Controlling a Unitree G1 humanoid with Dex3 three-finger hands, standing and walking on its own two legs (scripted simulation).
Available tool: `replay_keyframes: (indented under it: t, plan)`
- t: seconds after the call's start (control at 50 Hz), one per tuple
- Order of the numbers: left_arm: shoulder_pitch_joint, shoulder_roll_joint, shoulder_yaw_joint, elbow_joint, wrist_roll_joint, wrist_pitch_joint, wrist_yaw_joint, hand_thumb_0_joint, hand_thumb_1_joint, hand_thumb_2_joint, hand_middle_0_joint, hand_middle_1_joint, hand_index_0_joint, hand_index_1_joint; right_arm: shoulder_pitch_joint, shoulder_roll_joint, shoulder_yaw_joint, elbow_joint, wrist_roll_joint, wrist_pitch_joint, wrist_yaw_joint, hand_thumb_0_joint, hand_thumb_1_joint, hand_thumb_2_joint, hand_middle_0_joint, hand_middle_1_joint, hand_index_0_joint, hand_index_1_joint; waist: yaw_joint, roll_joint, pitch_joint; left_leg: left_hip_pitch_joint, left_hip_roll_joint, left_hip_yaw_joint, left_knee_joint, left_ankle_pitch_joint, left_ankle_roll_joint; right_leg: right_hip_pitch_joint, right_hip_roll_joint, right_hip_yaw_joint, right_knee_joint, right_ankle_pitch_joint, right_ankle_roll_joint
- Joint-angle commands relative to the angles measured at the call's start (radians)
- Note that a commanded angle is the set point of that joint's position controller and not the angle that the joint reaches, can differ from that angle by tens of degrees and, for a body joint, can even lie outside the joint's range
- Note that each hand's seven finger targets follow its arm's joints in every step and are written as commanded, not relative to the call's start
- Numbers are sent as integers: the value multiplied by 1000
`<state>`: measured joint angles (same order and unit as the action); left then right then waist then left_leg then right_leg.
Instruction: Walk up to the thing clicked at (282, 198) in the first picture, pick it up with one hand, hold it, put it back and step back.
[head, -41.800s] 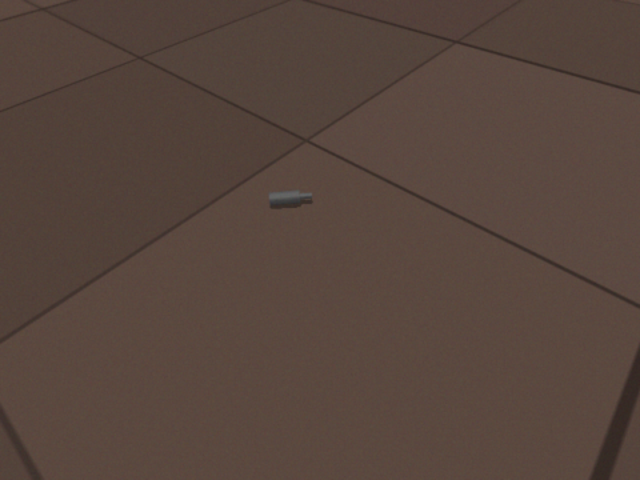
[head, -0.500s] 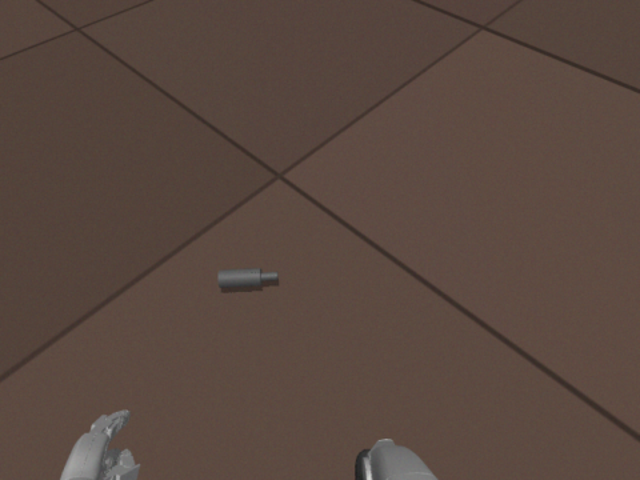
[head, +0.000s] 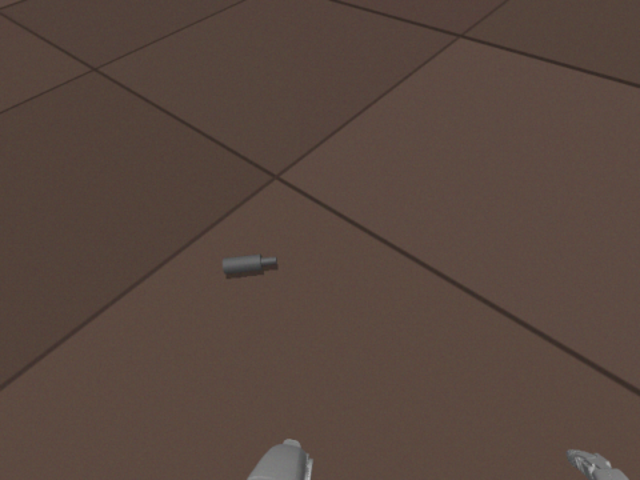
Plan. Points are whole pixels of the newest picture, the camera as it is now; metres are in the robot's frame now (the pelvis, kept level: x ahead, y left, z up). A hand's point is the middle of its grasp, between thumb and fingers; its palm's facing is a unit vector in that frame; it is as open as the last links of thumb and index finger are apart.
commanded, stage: step back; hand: left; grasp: from above
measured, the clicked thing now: (250, 263) +0.93 +0.37 -0.73
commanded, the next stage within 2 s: stand in 1.24 s
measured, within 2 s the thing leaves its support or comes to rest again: neither
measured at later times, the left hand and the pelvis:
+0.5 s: hand out of the picture -0.07 +0.24 -0.15, palm faces +0.11 -0.93 -0.35, open 7.4 cm; pelvis -0.11 -0.03 +0.00, yaw +6 degrees
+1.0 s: hand out of the picture -0.04 +0.28 -0.14, palm faces +0.09 -0.91 -0.40, open 7.4 cm; pelvis -0.08 +0.00 +0.00, yaw +6 degrees
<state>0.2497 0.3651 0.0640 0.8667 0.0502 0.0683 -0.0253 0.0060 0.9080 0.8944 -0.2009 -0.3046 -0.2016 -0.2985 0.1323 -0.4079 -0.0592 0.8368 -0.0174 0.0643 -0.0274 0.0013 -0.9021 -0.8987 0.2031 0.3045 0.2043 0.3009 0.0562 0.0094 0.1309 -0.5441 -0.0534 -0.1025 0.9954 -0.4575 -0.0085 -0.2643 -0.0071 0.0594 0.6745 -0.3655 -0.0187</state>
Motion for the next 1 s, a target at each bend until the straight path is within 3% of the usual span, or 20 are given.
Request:
replay_keyframes:
  t: [0.0,0.12,0.18,0.2,0.24,0.26,0.32,0.44,0.48,0.5,0.52,0.54,0.64,0.72,0.76,0.78,0.8,0.88,0.94,0.98]
  plan:
    - [-214,232,80,-151,-1,-39,38,0,900,900,-200,-300,-200,-300,86,-162,-41,-43,14,-33,-12,0,-900,-900,200,300,200,300,-91,-155,-35,72,-74,-39,232,27,3,-173,-160,85,-284,200,-130]
    - [-50,241,89,-138,9,-36,49,0,900,900,-200,-300,-200,-300,71,-147,-26,-52,-6,-68,-12,0,-900,-900,200,300,200,300,16,-242,-187,30,20,78,-219,-79,-18,258,-240,161,-204,244,-183]
    - [-77,265,82,-133,-12,-27,39,0,900,900,-200,-300,-200,-300,183,-144,-38,11,-15,-82,-9,0,-900,-900,200,300,200,300,-33,-206,-236,307,26,111,-644,123,27,166,-243,143,-74,299,-140]
    - [-47,223,56,-132,-15,-24,35,0,900,900,-200,-300,-200,-300,190,-161,-49,29,-20,-85,-10,0,-900,-900,200,300,200,300,-28,-122,-234,427,51,23,-679,206,44,34,-190,98,1,238,-88]
    - [-47,169,42,-123,-29,-28,36,0,900,900,-200,-300,-200,-300,89,-280,-72,-7,-42,-87,-2,0,-900,-900,200,300,200,300,1,141,-158,488,364,-395,-702,126,178,-339,16,-77,214,-198,6]
    - [-155,228,57,-124,-18,-32,46,0,900,900,-200,-300,-200,-300,91,-326,-74,-8,-31,-86,2,0,-900,-900,200,300,200,300,-82,177,-123,235,457,-460,-738,21,283,-205,-43,22,297,-251,13]
    - [-105,210,51,-71,-39,-42,21,0,900,900,-200,-300,-200,-300,-29,-187,-31,-15,-34,-102,-2,0,-900,-900,200,300,200,300,-12,124,-57,191,260,-132,-673,229,175,-89,-2,40,265,-72,-2]
    - [-61,179,42,2,-20,-90,21,0,900,900,-200,-300,-200,-300,19,-195,-45,7,-26,-70,22,0,-900,-900,200,300,200,300,-35,127,-74,211,198,-63,-565,-69,126,105,42,-90,-279,23,-7]
    - [16,240,58,37,-3,-117,40,0,900,900,-200,-300,-200,-300,46,-111,-20,3,-13,-68,23,0,-900,-900,200,300,200,300,-14,-58,-122,61,117,5,-315,-20,65,282,-101,199,-385,-33,-42]
    - [1,304,71,30,-1,-126,45,0,900,900,-200,-300,-200,-300,19,-94,-16,-5,-16,-67,26,0,-900,-900,200,300,200,300,3,-151,-89,-42,24,41,-212,-81,27,212,-272,459,-457,-274,-129]
    - [-73,353,80,12,3,-124,42,0,900,900,-200,-300,-200,-300,14,-162,-41,12,-25,-66,20,0,-900,-900,200,300,200,300,-6,-136,-19,65,77,4,-115,-101,9,-35,-383,546,-489,-428,-221]
    - [-151,329,77,-10,-3,-125,40,0,900,900,-200,-300,-200,-300,85,-184,-51,39,-21,-69,26,0,-900,-900,200,300,200,300,-58,-115,5,159,118,-17,-135,-43,12,-123,-370,494,-472,-457,-222]
    - [-79,283,59,28,-6,-135,30,0,900,900,-200,-300,-200,-300,36,-144,-44,45,-23,-81,50,0,-900,-900,200,300,200,300,-19,-133,-35,163,77,50,-264,17,16,-30,-229,273,-422,-294,-139]
    - [-121,241,27,15,-14,-115,24,0,900,900,-200,-300,-200,-300,95,-138,-53,85,-24,-97,43,0,-900,-900,200,300,200,300,-70,-122,-92,425,47,93,-548,118,26,-125,-154,97,-264,-83,-87]
    - [-92,154,-3,5,-30,-113,24,0,900,900,-200,-300,-200,-300,121,-207,-69,84,-39,-110,29,0,-900,-900,200,300,200,300,-88,105,-160,552,277,-260,-712,83,91,-260,-24,-39,29,37,-14]
    - [-102,178,4,21,-39,-106,32,0,900,900,-200,-300,-200,-300,82,-262,-72,72,-29,-110,27,0,-900,-900,200,300,200,300,-79,138,-124,459,389,-397,-757,-37,183,-270,11,-76,102,-145,5]
    - [-113,233,20,27,-32,-108,35,0,900,900,-200,-300,-200,-300,67,-265,-75,76,-24,-108,28,0,-900,-900,200,300,200,300,-82,79,-100,369,390,-376,-737,-43,228,-199,-24,-18,151,-173,2]
    - [-71,203,15,51,-39,-118,31,0,900,900,-200,-300,-200,-300,22,-203,-54,74,-25,-109,25,0,-900,-900,200,300,200,300,-49,150,-96,372,280,-144,-627,365,156,-122,-29,-50,9,-80,-6]
    - [-23,176,18,80,-37,-132,41,0,900,900,-200,-300,-200,-300,-9,-170,-38,76,3,-94,24,0,-900,-900,200,300,200,300,-10,145,-169,349,208,-7,-452,639,89,115,-6,-80,-275,233,-10]
    - [25,248,39,105,-29,-134,55,0,900,900,-200,-300,-200,-300,-9,-118,-19,57,18,-92,19,0,-900,-900,200,300,200,300,1,-8,-226,179,125,39,-330,460,31,294,-121,103,-232,441,-63]
